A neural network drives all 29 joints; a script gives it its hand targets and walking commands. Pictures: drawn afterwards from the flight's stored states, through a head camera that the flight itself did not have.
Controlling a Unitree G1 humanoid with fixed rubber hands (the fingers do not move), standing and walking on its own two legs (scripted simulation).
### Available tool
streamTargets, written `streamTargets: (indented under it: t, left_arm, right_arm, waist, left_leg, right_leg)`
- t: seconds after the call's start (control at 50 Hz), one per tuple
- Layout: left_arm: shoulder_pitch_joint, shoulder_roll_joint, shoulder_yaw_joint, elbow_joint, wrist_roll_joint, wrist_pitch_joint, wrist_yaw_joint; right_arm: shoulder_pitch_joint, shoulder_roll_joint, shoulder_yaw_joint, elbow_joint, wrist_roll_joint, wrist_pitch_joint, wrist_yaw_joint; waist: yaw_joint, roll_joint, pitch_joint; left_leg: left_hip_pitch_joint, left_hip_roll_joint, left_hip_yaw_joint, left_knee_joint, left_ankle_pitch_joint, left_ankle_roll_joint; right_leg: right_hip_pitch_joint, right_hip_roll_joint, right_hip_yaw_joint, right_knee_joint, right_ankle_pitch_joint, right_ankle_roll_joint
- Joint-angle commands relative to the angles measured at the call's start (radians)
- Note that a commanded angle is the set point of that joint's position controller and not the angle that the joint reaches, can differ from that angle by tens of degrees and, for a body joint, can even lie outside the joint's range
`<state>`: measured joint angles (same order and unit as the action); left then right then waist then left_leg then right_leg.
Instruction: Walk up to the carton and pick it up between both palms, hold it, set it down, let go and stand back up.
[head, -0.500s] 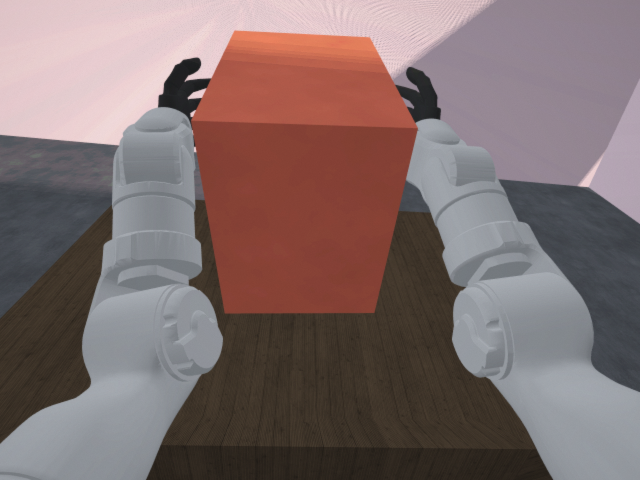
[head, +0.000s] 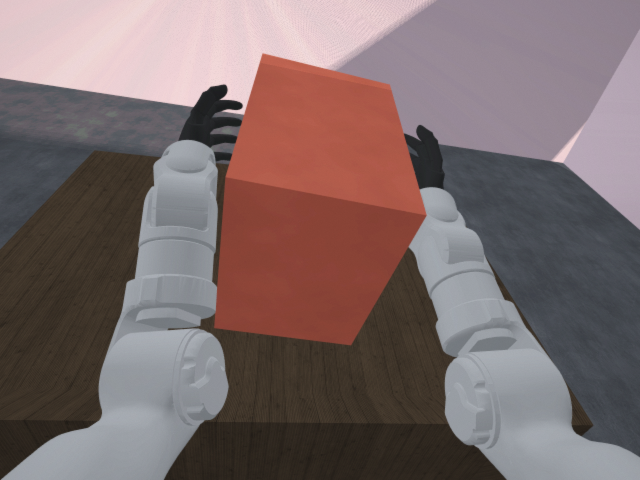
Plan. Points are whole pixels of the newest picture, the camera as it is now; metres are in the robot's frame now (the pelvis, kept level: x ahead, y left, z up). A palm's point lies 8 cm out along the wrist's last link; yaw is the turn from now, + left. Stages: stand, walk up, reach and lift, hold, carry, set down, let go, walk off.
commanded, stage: set down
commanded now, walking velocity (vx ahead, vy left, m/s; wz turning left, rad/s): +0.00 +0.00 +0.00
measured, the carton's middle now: (306, 199) +0.42 -0.02 +0.21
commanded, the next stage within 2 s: none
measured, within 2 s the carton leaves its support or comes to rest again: neither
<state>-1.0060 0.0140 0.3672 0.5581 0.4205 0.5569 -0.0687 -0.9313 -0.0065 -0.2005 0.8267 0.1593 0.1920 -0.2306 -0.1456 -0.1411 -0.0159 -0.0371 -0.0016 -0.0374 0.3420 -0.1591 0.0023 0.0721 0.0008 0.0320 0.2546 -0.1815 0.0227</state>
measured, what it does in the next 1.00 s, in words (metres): stands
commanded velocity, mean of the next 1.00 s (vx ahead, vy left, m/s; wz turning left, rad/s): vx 0.00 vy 0.00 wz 0.00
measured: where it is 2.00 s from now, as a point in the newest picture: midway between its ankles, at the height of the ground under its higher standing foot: outside the picture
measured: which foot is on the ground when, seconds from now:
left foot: down 0.00-1.00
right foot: down 0.00-1.00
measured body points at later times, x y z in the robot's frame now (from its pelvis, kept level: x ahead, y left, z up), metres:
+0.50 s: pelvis +0.00 +0.01 +0.00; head -0.04 +0.07 +0.44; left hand +0.44 +0.12 +0.23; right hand +0.39 -0.15 +0.21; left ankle +0.03 +0.11 -0.75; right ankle -0.01 -0.13 -0.75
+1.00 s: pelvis +0.01 +0.02 +0.00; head -0.01 +0.08 +0.45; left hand +0.46 +0.12 +0.19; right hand +0.39 -0.15 +0.17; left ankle +0.03 +0.11 -0.75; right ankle -0.01 -0.13 -0.75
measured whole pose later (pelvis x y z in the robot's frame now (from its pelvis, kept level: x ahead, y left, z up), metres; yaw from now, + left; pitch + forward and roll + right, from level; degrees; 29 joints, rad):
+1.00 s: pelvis +0.01 +0.02 +0.00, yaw -1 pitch -5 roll -1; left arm -0.93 0.06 0.35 0.76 0.36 0.33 -0.12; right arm -0.77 0.12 -0.30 0.78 -0.02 0.05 -0.27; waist -0.15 -0.13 0.01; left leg -0.09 -0.01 0.00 0.33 -0.16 0.03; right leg 0.03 -0.03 0.01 0.21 -0.16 0.05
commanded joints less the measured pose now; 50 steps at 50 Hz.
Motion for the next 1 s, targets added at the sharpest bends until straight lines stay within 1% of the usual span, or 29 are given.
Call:
streamTargets:
  t: [0.0,0.06,0.1,0.12,0.14,0.16,0.2,0.24,0.28,0.34,0.38,0.42,0.46,0.5,0.52,0.54,0.56,0.58,0.62,0.64,0.7,0.74,0.76,0.78,0.8,0.86,0.92,0.96,0.98]
  left_arm:
    - [-0.532,-0.538,-0.275,0.023,-0.106,-0.042,-0.128]
    - [-0.483,-0.527,-0.256,0.045,-0.097,-0.04,-0.142]
    - [-0.475,-0.516,-0.258,0.063,-0.097,-0.041,-0.153]
    - [-0.49,-0.513,-0.27,0.042,-0.105,-0.047,-0.154]
    - [-0.492,-0.512,-0.28,0.038,-0.115,-0.051,-0.16]
    - [-0.481,-0.529,-0.286,0.023,-0.121,-0.056,-0.16]
    - [-0.48,-0.531,-0.318,0.01,-0.14,-0.064,-0.166]
    - [-0.494,-0.533,-0.341,-0.001,-0.151,-0.073,-0.172]
    - [-0.488,-0.537,-0.354,0.0,-0.154,-0.081,-0.174]
    - [-0.481,-0.527,-0.339,0.009,-0.148,-0.091,-0.174]
    - [-0.49,-0.526,-0.346,0.032,-0.149,-0.103,-0.176]
    - [-0.493,-0.528,-0.338,0.027,-0.145,-0.114,-0.173]
    - [-0.5,-0.518,-0.334,0.062,-0.142,-0.127,-0.176]
    - [-0.517,-0.512,-0.311,0.081,-0.136,-0.14,-0.173]
    - [-0.522,-0.521,-0.308,0.086,-0.135,-0.147,-0.169]
    - [-0.511,-0.514,-0.298,0.1,-0.131,-0.153,-0.17]
    - [-0.498,-0.51,-0.283,0.123,-0.125,-0.159,-0.17]
    - [-0.513,-0.499,-0.284,0.13,-0.131,-0.166,-0.173]
    - [-0.496,-0.482,-0.236,0.193,-0.104,-0.172,-0.178]
    - [-0.489,-0.482,-0.227,0.212,-0.101,-0.174,-0.181]
    - [-0.492,-0.483,-0.227,0.188,-0.108,-0.199,-0.179]
    - [-0.5,-0.505,-0.251,0.177,-0.119,-0.213,-0.176]
    - [-0.473,-0.501,-0.241,0.19,-0.113,-0.215,-0.176]
    - [-0.474,-0.503,-0.252,0.192,-0.116,-0.219,-0.178]
    - [-0.469,-0.484,-0.239,0.206,-0.107,-0.218,-0.185]
    - [-0.448,-0.505,-0.255,0.204,-0.116,-0.232,-0.188]
    - [-0.481,-0.527,-0.299,0.172,-0.138,-0.255,-0.175]
    - [-0.476,-0.533,-0.306,0.187,-0.145,-0.266,-0.172]
    - [-0.477,-0.537,-0.319,0.178,-0.149,-0.273,-0.173]
  right_arm:
    - [-0.78,0.481,0.254,-0.264,0.017,-0.081,0.091]
    - [-0.76,0.477,0.263,-0.284,0.01,-0.086,0.083]
    - [-0.746,0.475,0.255,-0.273,0.003,-0.087,0.077]
    - [-0.742,0.47,0.259,-0.284,-0.006,-0.092,0.076]
    - [-0.722,0.476,0.255,-0.278,-0.016,-0.093,0.071]
    - [-0.719,0.48,0.265,-0.294,-0.012,-0.101,0.069]
    - [-0.708,0.48,0.273,-0.317,-0.024,-0.112,0.062]
    - [-0.689,0.487,0.273,-0.316,-0.031,-0.117,0.057]
    - [-0.688,0.495,0.274,-0.342,-0.032,-0.126,0.053]
    - [-0.68,0.503,0.296,-0.351,-0.029,-0.13,0.055]
    - [-0.695,0.517,0.284,-0.356,-0.037,-0.132,0.055]
    - [-0.673,0.528,0.285,-0.342,-0.044,-0.134,0.057]
    - [-0.658,0.524,0.263,-0.313,-0.064,-0.136,0.058]
    - [-0.683,0.537,0.254,-0.324,-0.068,-0.143,0.064]
    - [-0.685,0.536,0.246,-0.317,-0.077,-0.147,0.067]
    - [-0.667,0.537,0.243,-0.311,-0.087,-0.15,0.069]
    - [-0.667,0.539,0.239,-0.299,-0.091,-0.152,0.07]
    - [-0.654,0.538,0.231,-0.287,-0.101,-0.152,0.07]
    - [-0.665,0.54,0.192,-0.271,-0.124,-0.154,0.073]
    - [-0.66,0.536,0.185,-0.272,-0.137,-0.153,0.073]
    - [-0.626,0.546,0.195,-0.259,-0.144,-0.171,0.075]
    - [-0.635,0.543,0.208,-0.277,-0.154,-0.191,0.074]
    - [-0.616,0.547,0.205,-0.269,-0.153,-0.193,0.073]
    - [-0.606,0.557,0.203,-0.257,-0.16,-0.194,0.069]
    - [-0.585,0.543,0.195,-0.25,-0.166,-0.191,0.068]
    - [-0.585,0.55,0.194,-0.275,-0.171,-0.209,0.064]
    - [-0.594,0.564,0.21,-0.282,-0.172,-0.228,0.065]
    - [-0.598,0.558,0.207,-0.288,-0.178,-0.238,0.063]
    - [-0.579,0.569,0.209,-0.284,-0.184,-0.24,0.061]
  waist:
    - [0.03,0.144,-0.308]
    - [0.032,0.128,-0.284]
    - [0.02,0.117,-0.27]
    - [0.016,0.124,-0.28]
    - [-0.004,0.129,-0.276]
    - [-0.006,0.147,-0.285]
    - [-0.024,0.135,-0.306]
    - [-0.043,0.152,-0.316]
    - [-0.046,0.162,-0.332]
    - [-0.024,0.172,-0.329]
    - [-0.026,0.163,-0.327]
    - [-0.019,0.176,-0.335]
    - [-0.03,0.173,-0.322]
    - [-0.004,0.174,-0.328]
    - [-0.008,0.176,-0.32]
    - [-0.007,0.167,-0.335]
    - [0.006,0.161,-0.321]
    - [-0.01,0.149,-0.325]
    - [0.008,0.134,-0.28]
    - [0.004,0.126,-0.261]
    - [0.005,0.135,-0.31]
    - [-0.009,0.151,-0.353]
    - [-0.003,0.154,-0.337]
    - [-0.015,0.153,-0.333]
    - [-0.014,0.147,-0.312]
    - [-0.019,0.156,-0.341]
    - [-0.03,0.193,-0.395]
    - [-0.031,0.195,-0.411]
    - [-0.042,0.199,-0.415]
  left_leg:
    - [0.209,-0.036,0.112,-0.025,0.18,-0.016]
    - [0.208,-0.04,0.12,-0.024,0.202,-0.014]
    - [0.217,-0.039,0.113,-0.025,0.2,-0.011]
    - [0.227,-0.037,0.116,-0.022,0.218,-0.015]
    - [0.23,-0.035,0.112,-0.014,0.249,-0.023]
    - [0.252,-0.033,0.11,-0.006,0.281,-0.03]
    - [0.265,-0.03,0.101,0.007,0.324,-0.037]
    - [0.284,-0.03,0.095,0.017,0.343,-0.042]
    - [0.294,-0.031,0.094,0.024,0.356,-0.044]
    - [0.266,-0.036,0.101,0.017,0.333,-0.04]
    - [0.243,-0.037,0.101,0.002,0.278,-0.034]
    - [0.234,-0.038,0.107,0.001,0.273,-0.034]
    - [0.225,-0.038,0.108,-0.008,0.235,-0.03]
    - [0.203,-0.04,0.116,-0.028,0.177,-0.019]
    - [0.192,-0.037,0.117,-0.034,0.166,-0.021]
    - [0.196,-0.037,0.119,-0.034,0.165,-0.02]
    - [0.181,-0.038,0.122,-0.038,0.165,-0.016]
    - [0.188,-0.037,0.12,-0.035,0.163,-0.014]
    - [0.167,-0.036,0.128,-0.059,0.102,-0.002]
    - [0.157,-0.035,0.131,-0.066,0.075,0.003]
    - [0.177,-0.038,0.14,-0.05,0.163,-0.008]
    - [0.2,-0.032,0.13,-0.028,0.229,-0.021]
    - [0.213,-0.028,0.131,-0.02,0.259,-0.024]
    - [0.223,-0.028,0.128,-0.017,0.268,-0.024]
    - [0.22,-0.029,0.128,-0.017,0.251,-0.02]
    - [0.225,-0.029,0.132,-0.012,0.293,-0.027]
    - [0.26,-0.022,0.124,0.015,0.359,-0.046]
    - [0.259,-0.02,0.118,0.027,0.377,-0.052]
    - [0.27,-0.018,0.119,0.027,0.382,-0.053]
  right_leg:
    - [-0.033,0.061,-0.136,-0.03,0.173,0.034]
    - [-0.008,0.058,-0.136,-0.027,0.234,0.041]
    - [-0.011,0.059,-0.139,-0.029,0.241,0.044]
    - [-0.009,0.057,-0.142,-0.027,0.251,0.044]
    - [-0.009,0.058,-0.148,-0.025,0.272,0.047]
    - [-0.016,0.061,-0.146,-0.027,0.284,0.045]
    - [-0.018,0.06,-0.156,-0.023,0.313,0.044]
    - [-0.029,0.055,-0.159,-0.026,0.314,0.041]
    - [-0.032,0.057,-0.156,-0.028,0.322,0.04]
    - [-0.023,0.052,-0.152,-0.025,0.329,0.036]
    - [-0.021,0.049,-0.15,-0.029,0.306,0.035]
    - [-0.014,0.047,-0.148,-0.025,0.31,0.035]
    - [-0.024,0.042,-0.151,-0.03,0.288,0.033]
    - [-0.021,0.04,-0.141,-0.037,0.237,0.031]
    - [-0.031,0.041,-0.145,-0.037,0.227,0.032]
    - [-0.018,0.039,-0.144,-0.037,0.236,0.03]
    - [-0.013,0.039,-0.139,-0.033,0.248,0.031]
    - [-0.015,0.037,-0.143,-0.033,0.252,0.033]
    - [-0.024,0.037,-0.143,-0.048,0.193,0.035]
    - [-0.023,0.037,-0.143,-0.048,0.181,0.036]
    - [-0.006,0.037,-0.142,-0.036,0.261,0.036]
    - [-0.023,0.041,-0.154,-0.03,0.296,0.032]
    - [-0.032,0.043,-0.156,-0.035,0.302,0.03]
    - [-0.034,0.042,-0.153,-0.04,0.307,0.029]
    - [-0.034,0.042,-0.155,-0.044,0.298,0.029]
    - [-0.039,0.044,-0.154,-0.043,0.331,0.027]
    - [-0.075,0.048,-0.161,-0.034,0.339,0.022]
    - [-0.084,0.05,-0.162,-0.04,0.339,0.018]
    - [-0.092,0.049,-0.164,-0.043,0.335,0.018]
